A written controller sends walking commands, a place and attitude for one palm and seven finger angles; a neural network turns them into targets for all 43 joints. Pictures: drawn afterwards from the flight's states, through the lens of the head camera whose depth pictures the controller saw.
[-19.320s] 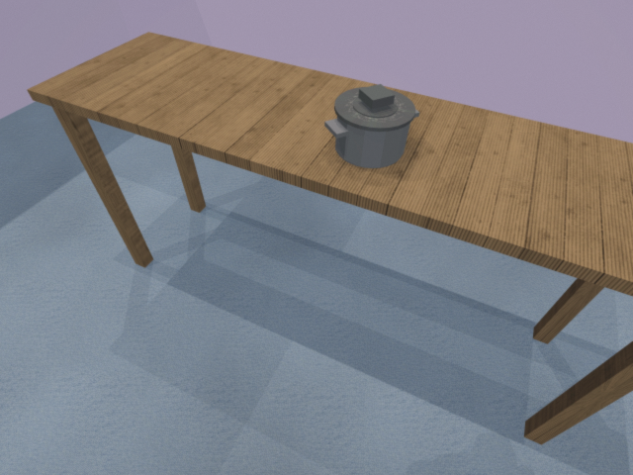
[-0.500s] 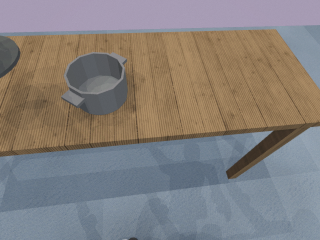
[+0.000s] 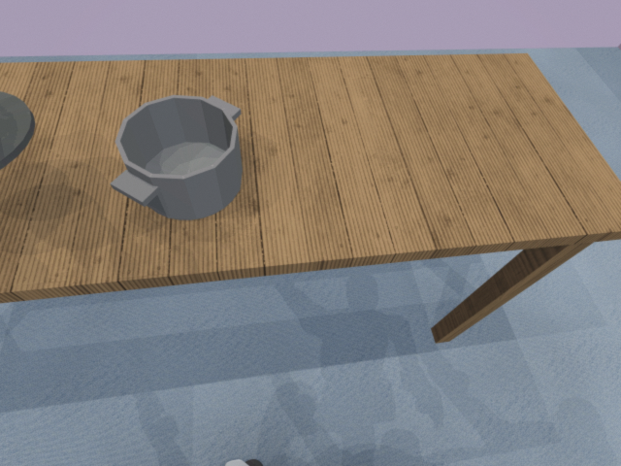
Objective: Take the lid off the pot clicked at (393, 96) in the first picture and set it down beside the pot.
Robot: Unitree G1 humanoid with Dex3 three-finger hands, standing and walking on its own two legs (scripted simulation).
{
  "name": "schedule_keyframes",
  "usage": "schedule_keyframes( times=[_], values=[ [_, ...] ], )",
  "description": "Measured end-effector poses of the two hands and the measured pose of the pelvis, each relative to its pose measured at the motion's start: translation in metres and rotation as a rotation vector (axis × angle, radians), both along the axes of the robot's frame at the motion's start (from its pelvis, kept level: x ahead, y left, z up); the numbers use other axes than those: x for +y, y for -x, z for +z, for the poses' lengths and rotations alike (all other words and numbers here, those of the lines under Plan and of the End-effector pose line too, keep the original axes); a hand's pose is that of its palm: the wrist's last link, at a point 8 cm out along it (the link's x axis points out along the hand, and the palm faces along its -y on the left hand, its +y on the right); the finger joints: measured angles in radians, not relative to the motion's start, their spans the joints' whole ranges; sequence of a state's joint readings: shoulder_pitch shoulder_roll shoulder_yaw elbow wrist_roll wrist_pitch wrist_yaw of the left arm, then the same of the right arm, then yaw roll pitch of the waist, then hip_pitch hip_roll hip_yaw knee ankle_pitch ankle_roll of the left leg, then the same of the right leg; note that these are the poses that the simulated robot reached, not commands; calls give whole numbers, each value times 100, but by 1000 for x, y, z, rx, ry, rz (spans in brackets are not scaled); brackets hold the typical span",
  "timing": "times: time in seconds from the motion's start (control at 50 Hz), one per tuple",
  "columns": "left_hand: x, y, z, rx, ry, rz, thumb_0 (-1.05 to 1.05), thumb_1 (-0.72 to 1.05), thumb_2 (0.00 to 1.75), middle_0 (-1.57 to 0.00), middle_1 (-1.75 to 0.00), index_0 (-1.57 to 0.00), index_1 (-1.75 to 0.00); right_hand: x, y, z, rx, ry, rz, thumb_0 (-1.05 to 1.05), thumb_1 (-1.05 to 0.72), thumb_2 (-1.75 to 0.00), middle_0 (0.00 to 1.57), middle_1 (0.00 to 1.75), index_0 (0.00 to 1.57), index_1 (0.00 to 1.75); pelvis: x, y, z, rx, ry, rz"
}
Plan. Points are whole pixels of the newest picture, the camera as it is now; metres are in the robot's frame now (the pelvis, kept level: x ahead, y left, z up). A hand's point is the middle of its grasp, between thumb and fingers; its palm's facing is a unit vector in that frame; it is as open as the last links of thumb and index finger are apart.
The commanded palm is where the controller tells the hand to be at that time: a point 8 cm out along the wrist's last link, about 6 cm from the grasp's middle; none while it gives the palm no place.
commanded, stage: lower the lid onto the table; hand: left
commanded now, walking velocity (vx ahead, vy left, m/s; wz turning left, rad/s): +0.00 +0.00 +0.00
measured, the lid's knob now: out of the picture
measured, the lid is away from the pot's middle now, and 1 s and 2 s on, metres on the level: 0.24 0.24 0.24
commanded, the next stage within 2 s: open the fingers wide in 1.60 s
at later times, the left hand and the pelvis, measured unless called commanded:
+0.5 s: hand out of the picture +0.47 +0.35 +0.15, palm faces -0.45 -0.25 -0.86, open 9.0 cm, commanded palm +0.56 +0.35 +0.22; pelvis -0.01 +0.01 -0.01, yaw +0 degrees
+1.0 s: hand out of the picture +0.48 +0.36 +0.11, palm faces -0.47 -0.25 -0.85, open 9.0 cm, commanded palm +0.56 +0.36 +0.18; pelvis -0.01 +0.02 -0.01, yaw -1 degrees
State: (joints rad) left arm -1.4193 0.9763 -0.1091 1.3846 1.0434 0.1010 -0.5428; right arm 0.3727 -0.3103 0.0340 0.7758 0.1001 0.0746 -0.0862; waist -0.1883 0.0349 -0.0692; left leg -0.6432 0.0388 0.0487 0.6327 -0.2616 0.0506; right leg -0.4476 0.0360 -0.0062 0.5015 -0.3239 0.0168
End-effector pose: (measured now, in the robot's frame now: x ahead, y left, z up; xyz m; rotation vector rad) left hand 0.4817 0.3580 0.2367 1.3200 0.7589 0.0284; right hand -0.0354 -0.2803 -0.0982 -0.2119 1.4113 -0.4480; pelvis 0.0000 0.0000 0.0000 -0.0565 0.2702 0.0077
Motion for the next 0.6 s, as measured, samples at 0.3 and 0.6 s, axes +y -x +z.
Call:
schedule_keyframes(
  times=[0.3, 0.6],
  values=[
    [-6, 0, -17, 9, 9, -49, -3, 10, 78, -57, -101, -54, -98, 9, 4, -4, -7, -1, -3, 0, -91, -90, 20, 30, 20, 30, 5, 7, -4, 11, 7, 1],
    [-5, -1, -42, 45, 1, -91, -3, 10, 78, -57, -101, -54, -98, 12, 26, -3, 43, 24, -24, 0, -91, -90, 20, 30, 20, 30, 10, 12, -7, 26, 13, -6]
  ],
)
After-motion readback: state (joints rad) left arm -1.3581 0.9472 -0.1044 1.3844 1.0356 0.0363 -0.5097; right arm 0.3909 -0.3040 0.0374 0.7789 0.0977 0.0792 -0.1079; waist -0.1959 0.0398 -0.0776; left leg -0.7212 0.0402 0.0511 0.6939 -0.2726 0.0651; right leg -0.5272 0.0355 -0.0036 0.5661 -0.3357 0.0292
